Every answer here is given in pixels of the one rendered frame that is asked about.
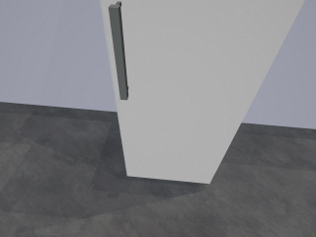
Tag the fridge door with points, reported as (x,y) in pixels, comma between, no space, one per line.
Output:
(193,69)

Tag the handle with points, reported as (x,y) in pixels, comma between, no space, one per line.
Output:
(118,43)

